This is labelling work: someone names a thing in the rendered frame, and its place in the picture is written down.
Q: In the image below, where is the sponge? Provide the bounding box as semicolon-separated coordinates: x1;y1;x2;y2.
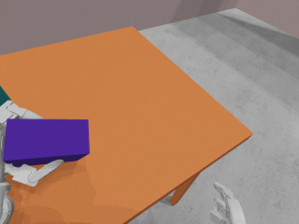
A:
3;119;90;167

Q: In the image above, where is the table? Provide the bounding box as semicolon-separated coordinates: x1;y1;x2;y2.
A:
0;26;253;224

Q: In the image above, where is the robot left forearm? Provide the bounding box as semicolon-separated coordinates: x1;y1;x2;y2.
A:
0;182;14;224

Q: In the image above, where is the left robot hand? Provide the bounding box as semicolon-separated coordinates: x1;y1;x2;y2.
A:
0;100;64;187

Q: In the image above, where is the right robot hand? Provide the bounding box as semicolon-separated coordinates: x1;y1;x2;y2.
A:
210;182;248;224

